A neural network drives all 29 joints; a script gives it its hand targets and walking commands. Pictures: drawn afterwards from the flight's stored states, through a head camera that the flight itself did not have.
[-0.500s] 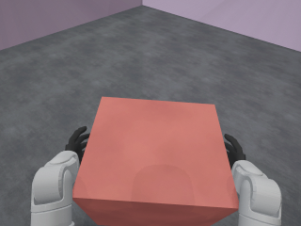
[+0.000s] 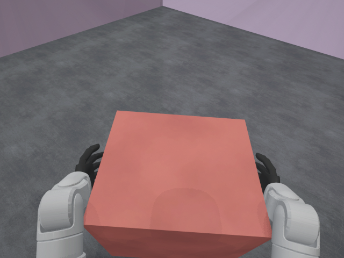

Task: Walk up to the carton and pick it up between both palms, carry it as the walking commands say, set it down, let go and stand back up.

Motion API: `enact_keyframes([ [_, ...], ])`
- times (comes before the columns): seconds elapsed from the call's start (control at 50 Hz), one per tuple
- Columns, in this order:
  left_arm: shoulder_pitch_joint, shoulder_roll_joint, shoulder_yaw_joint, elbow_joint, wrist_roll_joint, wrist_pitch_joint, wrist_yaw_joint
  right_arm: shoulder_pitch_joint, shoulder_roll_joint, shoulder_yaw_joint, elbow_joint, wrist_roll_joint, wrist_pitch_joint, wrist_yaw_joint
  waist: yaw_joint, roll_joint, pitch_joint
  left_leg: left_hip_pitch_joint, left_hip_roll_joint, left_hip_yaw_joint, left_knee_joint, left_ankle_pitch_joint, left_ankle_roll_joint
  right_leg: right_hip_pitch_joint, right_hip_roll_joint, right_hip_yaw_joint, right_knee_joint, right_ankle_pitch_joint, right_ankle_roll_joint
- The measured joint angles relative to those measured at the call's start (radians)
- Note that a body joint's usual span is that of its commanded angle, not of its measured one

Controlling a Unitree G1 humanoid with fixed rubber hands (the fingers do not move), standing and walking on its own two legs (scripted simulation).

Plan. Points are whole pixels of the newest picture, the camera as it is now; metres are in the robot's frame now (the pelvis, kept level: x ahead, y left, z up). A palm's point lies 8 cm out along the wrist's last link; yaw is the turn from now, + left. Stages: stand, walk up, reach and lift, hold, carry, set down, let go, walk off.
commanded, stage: carry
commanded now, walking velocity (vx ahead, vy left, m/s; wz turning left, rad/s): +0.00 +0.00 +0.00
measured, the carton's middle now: (175, 191) +0.27 +0.00 +0.01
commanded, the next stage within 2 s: hold in 1.30 s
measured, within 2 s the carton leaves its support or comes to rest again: neither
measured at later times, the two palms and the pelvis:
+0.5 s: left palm (86, 178) +0.25 +0.19 +0.08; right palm (266, 189) +0.25 -0.19 +0.07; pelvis +0.00 +0.00 +0.00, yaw +0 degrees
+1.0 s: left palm (87, 179) +0.26 +0.19 +0.07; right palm (265, 189) +0.25 -0.19 +0.07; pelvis +0.00 +0.00 +0.00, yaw +0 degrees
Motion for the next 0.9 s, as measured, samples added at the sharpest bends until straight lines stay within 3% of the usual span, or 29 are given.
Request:
enact_keyframes([
  [0.9, 0.005, -0.008, -0.003, 0.087, 0.023, -0.105, -0.015, 0.004, 0.002, 0.002, 0.087, -0.020, -0.102, 0.015, -0.002, 0.000, -0.001, -0.001, -0.002, 0.001, -0.005, 0.004, 0.002, 0.000, -0.002, 0.000, -0.008, 0.005, 0.003],
])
